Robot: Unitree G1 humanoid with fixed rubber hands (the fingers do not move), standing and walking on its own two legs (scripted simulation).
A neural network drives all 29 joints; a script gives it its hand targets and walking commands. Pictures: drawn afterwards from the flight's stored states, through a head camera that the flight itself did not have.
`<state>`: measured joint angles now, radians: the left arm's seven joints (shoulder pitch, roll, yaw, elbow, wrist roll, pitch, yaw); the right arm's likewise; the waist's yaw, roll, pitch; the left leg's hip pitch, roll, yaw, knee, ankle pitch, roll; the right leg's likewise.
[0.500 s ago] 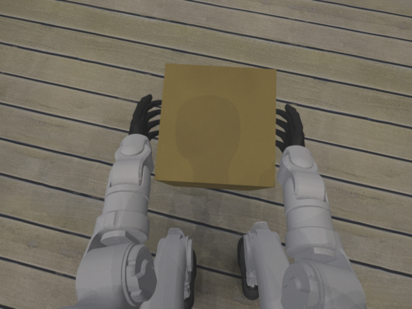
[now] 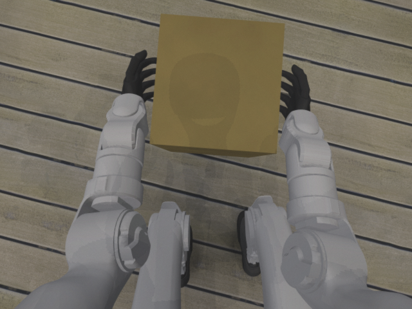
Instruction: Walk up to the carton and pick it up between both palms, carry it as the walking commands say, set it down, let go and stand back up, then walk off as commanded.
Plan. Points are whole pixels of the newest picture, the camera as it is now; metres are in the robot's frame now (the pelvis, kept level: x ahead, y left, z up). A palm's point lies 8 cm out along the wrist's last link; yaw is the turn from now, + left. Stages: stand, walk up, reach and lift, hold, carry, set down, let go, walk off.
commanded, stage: set down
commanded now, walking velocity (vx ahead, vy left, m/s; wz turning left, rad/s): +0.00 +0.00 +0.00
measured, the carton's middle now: (214, 102) +0.50 +0.00 -0.16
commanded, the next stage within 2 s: none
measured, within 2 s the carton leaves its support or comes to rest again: neither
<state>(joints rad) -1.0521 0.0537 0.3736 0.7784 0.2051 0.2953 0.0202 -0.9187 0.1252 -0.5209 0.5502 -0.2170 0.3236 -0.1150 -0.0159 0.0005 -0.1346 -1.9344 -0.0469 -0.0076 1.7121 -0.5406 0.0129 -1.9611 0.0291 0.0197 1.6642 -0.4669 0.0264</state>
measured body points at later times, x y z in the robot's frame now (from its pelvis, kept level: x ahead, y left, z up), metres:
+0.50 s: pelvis -0.01 +0.00 -0.06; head +0.31 +0.02 +0.26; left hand +0.53 +0.14 -0.18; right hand +0.49 -0.15 -0.18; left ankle +0.08 +0.11 -0.48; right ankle +0.11 -0.13 -0.48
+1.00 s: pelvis -0.01 +0.00 -0.11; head +0.35 +0.03 +0.16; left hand +0.56 +0.15 -0.27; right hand +0.52 -0.15 -0.27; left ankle +0.08 +0.11 -0.48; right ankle +0.11 -0.13 -0.48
